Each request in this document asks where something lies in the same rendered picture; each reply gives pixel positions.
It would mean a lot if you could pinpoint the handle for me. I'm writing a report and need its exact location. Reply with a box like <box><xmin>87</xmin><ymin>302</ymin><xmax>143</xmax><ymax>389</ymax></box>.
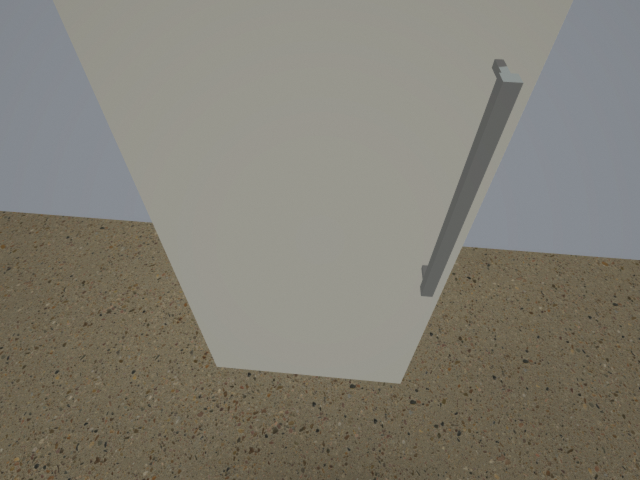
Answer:
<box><xmin>420</xmin><ymin>59</ymin><xmax>523</xmax><ymax>297</ymax></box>

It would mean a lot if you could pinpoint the fridge door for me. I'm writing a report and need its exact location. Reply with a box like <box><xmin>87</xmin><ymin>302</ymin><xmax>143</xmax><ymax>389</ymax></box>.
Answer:
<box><xmin>53</xmin><ymin>0</ymin><xmax>573</xmax><ymax>384</ymax></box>

